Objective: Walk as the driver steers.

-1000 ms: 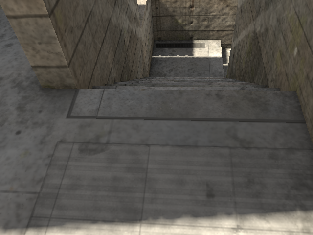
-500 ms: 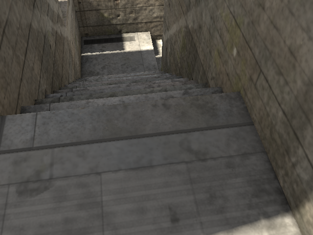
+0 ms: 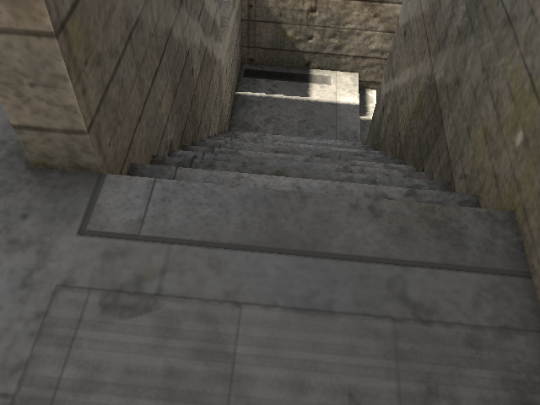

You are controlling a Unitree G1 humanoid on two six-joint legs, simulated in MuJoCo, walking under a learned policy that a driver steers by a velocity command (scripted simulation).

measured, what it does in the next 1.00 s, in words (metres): walks ahead: right foot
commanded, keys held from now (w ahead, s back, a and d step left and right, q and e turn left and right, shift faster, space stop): q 0.24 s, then no key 0.10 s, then e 0.20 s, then w+e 0.46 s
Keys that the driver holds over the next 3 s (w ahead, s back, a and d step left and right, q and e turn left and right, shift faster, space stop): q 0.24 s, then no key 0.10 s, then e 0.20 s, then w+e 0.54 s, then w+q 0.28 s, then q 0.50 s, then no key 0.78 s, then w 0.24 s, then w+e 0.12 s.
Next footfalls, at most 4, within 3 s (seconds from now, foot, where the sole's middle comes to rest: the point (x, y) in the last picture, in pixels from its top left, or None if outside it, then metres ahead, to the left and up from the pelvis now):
0.46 right None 0.10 -0.13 -0.76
1.10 right None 0.34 -0.21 -0.76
1.62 left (293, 331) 0.64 -0.05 -0.76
2.06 right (383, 333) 0.64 -0.29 -0.76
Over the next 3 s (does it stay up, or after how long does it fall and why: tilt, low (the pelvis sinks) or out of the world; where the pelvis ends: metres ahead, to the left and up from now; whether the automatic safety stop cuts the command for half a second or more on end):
stays up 0.62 -0.17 0.01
